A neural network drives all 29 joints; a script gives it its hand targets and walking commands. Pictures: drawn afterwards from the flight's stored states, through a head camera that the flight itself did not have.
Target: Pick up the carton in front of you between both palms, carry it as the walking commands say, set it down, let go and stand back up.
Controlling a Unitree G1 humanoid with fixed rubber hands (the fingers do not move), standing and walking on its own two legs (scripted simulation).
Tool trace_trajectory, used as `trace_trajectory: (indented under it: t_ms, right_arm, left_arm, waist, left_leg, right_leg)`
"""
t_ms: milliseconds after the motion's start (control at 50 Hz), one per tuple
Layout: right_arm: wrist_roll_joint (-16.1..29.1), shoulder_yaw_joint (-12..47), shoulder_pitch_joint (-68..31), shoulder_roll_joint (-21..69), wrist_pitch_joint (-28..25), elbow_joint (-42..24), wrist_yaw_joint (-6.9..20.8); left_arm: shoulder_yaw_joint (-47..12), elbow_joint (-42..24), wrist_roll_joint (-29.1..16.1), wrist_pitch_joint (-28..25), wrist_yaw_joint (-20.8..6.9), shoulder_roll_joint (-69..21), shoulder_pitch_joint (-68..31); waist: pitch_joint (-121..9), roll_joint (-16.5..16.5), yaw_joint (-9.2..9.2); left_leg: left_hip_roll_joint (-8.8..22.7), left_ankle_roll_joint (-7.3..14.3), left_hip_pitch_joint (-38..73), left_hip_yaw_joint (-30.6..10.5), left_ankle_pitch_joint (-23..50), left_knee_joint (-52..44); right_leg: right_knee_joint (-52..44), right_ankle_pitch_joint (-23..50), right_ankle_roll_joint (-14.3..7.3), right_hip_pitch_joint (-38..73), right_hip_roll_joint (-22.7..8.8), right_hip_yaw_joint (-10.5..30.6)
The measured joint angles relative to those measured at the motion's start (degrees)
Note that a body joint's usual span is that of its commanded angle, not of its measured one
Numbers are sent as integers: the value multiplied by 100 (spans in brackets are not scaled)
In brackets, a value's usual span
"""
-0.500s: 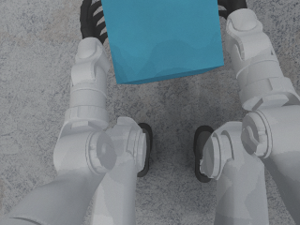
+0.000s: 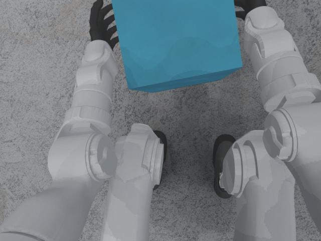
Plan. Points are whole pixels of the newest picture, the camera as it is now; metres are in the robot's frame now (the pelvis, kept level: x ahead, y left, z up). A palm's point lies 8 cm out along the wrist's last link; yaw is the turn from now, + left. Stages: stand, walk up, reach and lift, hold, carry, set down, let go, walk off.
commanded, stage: set down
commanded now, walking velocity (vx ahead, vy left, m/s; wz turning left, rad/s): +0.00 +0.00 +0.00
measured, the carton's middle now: (177, 42) +0.51 +0.03 -0.24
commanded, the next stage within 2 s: let go in 1.90 s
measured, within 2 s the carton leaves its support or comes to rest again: rests again in 0.02 s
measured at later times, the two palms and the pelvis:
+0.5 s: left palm (101, 43) +0.50 +0.19 -0.16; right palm (252, 11) +0.54 -0.12 -0.17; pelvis -0.01 +0.00 -0.01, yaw +1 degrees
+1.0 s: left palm (88, 44) +0.49 +0.21 -0.14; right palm out of the picture +0.56 -0.17 -0.14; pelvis +0.00 +0.01 +0.01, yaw +0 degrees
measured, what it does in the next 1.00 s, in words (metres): stands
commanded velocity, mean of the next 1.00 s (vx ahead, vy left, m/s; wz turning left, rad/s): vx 0.00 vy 0.00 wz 0.00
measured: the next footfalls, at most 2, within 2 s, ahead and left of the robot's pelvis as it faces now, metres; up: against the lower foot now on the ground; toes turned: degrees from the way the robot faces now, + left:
none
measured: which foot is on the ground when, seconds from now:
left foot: down 0.00-1.00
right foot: down 0.00-1.00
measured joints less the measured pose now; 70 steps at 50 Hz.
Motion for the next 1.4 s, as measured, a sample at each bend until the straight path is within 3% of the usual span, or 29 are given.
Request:
trace_trajectory:
  t_ms: [480, 600, 700, 800, 940, 1060, 1160, 1300, 1400]
  right_arm:
    - [-541, -512, -357, 37, -111, 271, 522]
    - [-456, -407, -350, -75, -305, 346, 499]
    - [387, 178, -245, -639, -587, 526, 195]
    - [1280, 859, -36, -1074, -748, 388, 166]
    - [1553, 960, 140, -1173, -671, -237, 186]
    - [1225, 560, 399, -1048, -431, -640, 142]
    - [1104, 353, 521, -975, -308, -360, 296]
    - [730, -6, 562, -923, -288, -19, 449]
    - [639, -60, 564, -902, -198, -174, 466]
  left_arm:
    - [444, 456, 362, -161, -451, 248, -295]
    - [387, 632, 373, -316, -473, 274, -390]
    - [-299, 1046, -256, -655, -166, 459, -432]
    - [-837, 954, -837, -894, -20, 727, -176]
    - [-1240, 131, -1237, -790, 127, 767, 243]
    - [-1418, -653, -1281, -469, 337, 556, 609]
    - [-1273, -643, -929, -266, 445, 340, 711]
    - [-990, -577, -661, -195, 355, 168, 851]
    - [-815, -807, -565, -117, 313, 169, 973]
  waist:
    - [492, 69, -133]
    - [674, 72, -106]
    - [963, -5, -58]
    - [1013, -117, -53]
    - [676, -148, -83]
    - [152, -147, -64]
    - [-410, -222, 5]
    - [-934, -275, 74]
    - [-1057, -298, 68]
  left_leg:
    - [-46, -18, 217, 48, 15, 147]
    - [-45, -51, 307, 57, 18, 179]
    - [5, -42, 433, 68, -24, 188]
    - [79, 20, 433, 46, -92, 208]
    - [70, 118, 333, 113, -88, 139]
    - [13, 197, 544, 139, -59, -198]
    - [27, 239, 824, 121, 6, -723]
    - [45, 222, 1137, 41, 211, -1531]
    - [79, 193, 1326, -2, 320, -1972]
  right_leg:
    - [200, -15, -18, 202, -27, 44]
    - [250, -8, -18, 271, -22, 55]
    - [246, -11, 8, 370, 25, 64]
    - [199, -37, 32, 383, 76, 29]
    - [116, -78, 136, 340, 61, 102]
    - [-222, -130, 194, 627, -8, 147]
    - [-765, -59, 213, 918, -8, 155]
    - [-1589, 158, 175, 1230, -9, 113]
    - [-2032, 289, 141, 1401, 13, 89]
